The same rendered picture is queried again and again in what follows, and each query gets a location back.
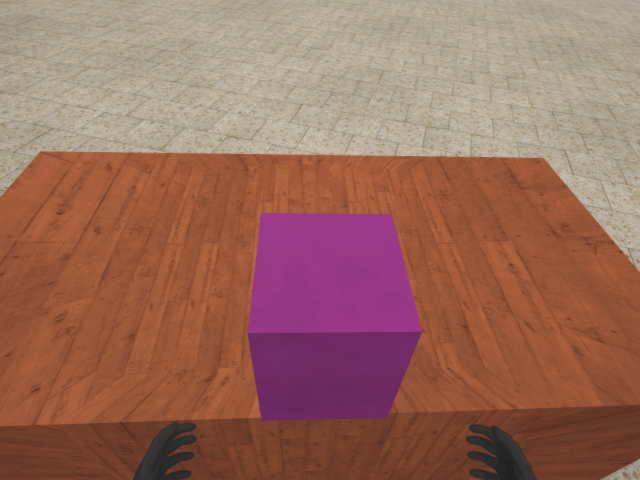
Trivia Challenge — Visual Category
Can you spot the pedestal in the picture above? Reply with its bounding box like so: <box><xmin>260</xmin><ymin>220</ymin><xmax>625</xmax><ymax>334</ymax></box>
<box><xmin>0</xmin><ymin>151</ymin><xmax>640</xmax><ymax>480</ymax></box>

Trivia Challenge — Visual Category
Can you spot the left robot hand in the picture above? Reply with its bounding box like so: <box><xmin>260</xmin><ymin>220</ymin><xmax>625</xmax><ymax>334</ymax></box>
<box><xmin>133</xmin><ymin>421</ymin><xmax>197</xmax><ymax>480</ymax></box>

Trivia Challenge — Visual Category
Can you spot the carton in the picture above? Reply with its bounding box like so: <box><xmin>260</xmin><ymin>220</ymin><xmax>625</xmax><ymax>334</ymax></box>
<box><xmin>248</xmin><ymin>213</ymin><xmax>422</xmax><ymax>421</ymax></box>

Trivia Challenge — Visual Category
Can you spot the right robot hand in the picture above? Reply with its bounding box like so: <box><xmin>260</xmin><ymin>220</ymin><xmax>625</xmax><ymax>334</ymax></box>
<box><xmin>466</xmin><ymin>424</ymin><xmax>537</xmax><ymax>480</ymax></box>

